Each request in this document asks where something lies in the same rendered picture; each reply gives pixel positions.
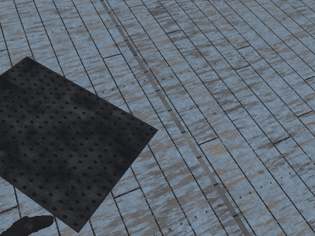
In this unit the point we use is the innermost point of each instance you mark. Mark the robot left hand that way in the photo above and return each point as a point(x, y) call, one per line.
point(27, 225)

